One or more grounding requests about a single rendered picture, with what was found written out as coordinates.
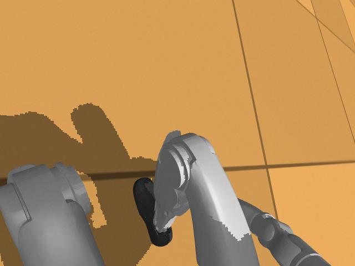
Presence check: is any right robot hand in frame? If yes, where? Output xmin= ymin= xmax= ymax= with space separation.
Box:
xmin=237 ymin=198 xmax=263 ymax=232

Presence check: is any right robot foot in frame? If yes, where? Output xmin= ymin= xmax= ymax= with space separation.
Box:
xmin=133 ymin=177 xmax=173 ymax=247

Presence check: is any right robot arm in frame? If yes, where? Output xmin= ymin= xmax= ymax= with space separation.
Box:
xmin=250 ymin=212 xmax=331 ymax=266

